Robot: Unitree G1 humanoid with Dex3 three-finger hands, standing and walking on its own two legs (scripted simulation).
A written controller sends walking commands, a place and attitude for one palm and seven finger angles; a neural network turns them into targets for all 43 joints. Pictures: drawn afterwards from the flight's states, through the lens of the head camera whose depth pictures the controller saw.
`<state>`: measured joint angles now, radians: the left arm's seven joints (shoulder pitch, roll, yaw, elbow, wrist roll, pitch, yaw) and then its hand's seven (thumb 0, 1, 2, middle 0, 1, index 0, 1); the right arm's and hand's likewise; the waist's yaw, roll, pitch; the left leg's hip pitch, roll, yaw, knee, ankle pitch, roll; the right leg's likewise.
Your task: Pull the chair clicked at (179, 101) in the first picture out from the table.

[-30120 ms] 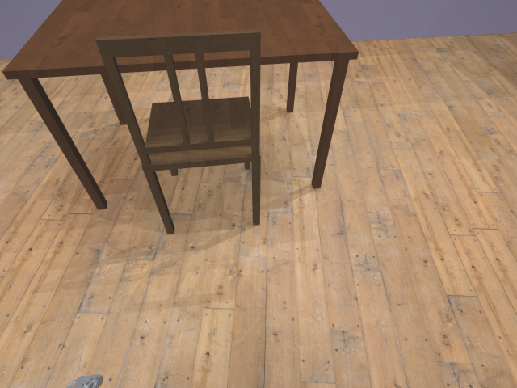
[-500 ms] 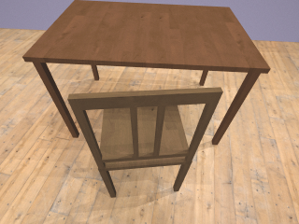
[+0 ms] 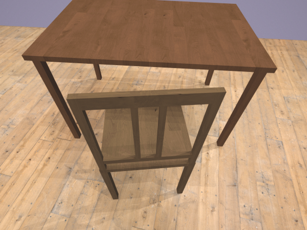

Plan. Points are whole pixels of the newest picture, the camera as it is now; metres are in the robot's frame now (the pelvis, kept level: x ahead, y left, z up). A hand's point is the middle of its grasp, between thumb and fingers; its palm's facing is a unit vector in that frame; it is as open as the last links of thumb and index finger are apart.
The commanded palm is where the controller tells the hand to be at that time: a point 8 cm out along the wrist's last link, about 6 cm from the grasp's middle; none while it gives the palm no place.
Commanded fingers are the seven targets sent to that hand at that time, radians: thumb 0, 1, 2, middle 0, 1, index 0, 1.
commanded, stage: look again from close up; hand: left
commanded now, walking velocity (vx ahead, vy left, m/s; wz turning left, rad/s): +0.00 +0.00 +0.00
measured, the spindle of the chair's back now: (136, 135) +0.43 +0.09 -0.08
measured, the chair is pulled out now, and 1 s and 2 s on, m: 0.21 0.21 0.21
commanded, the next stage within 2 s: shuffle to correct the standing spot in 0.34 s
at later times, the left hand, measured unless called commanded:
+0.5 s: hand out of the picture -0.02 +0.17 -0.18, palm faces +0.01 -0.99 -0.17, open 7.4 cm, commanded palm none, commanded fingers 0.00 0.90 0.90 -0.20 -0.30 -0.20 -0.30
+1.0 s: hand out of the picture -0.04 +0.12 -0.18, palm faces +0.13 -0.98 -0.17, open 7.4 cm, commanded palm none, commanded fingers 0.00 0.90 0.90 -0.20 -0.30 -0.20 -0.30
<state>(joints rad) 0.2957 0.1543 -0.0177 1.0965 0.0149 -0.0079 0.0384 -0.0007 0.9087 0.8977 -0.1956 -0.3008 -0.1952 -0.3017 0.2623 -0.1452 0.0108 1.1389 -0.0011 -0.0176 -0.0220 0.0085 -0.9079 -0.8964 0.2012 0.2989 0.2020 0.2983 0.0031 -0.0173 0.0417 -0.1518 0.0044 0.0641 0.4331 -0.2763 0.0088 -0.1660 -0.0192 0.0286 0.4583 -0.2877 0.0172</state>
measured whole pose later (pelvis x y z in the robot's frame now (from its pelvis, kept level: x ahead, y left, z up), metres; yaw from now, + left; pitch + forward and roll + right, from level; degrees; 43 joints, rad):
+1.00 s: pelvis +0.01 -0.04 -0.01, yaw +6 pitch +1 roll +0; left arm 0.37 0.14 0.01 1.06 0.02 0.02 0.04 0.00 0.91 0.90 -0.19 -0.30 -0.19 -0.30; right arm 0.28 -0.12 -0.02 1.14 -0.01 0.01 -0.04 0.01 -0.90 -0.90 0.20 0.30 0.20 0.30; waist 0.00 -0.02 0.03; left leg -0.24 0.03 -0.06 0.54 -0.32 -0.04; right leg -0.19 0.01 -0.10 0.52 -0.36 -0.04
